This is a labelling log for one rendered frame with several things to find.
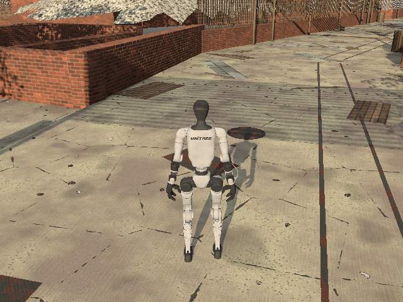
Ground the right robot upper arm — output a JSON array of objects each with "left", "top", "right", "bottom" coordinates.
[{"left": 214, "top": 127, "right": 230, "bottom": 163}]

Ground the robot left hand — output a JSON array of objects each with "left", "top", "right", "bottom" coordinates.
[{"left": 166, "top": 183, "right": 181, "bottom": 201}]

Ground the right robot forearm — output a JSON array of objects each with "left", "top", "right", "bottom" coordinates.
[{"left": 223, "top": 154, "right": 235, "bottom": 185}]

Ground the robot torso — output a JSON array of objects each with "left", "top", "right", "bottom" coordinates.
[{"left": 186, "top": 124, "right": 216, "bottom": 189}]

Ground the robot right hand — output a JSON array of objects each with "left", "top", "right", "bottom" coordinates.
[{"left": 222, "top": 183, "right": 236, "bottom": 202}]

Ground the right robot thigh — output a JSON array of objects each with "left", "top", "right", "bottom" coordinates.
[{"left": 210, "top": 176, "right": 223, "bottom": 220}]

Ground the left robot upper arm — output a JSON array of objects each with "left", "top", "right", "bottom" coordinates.
[{"left": 173, "top": 127, "right": 188, "bottom": 162}]

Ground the left robot forearm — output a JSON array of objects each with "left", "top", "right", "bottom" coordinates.
[{"left": 167, "top": 153, "right": 179, "bottom": 184}]

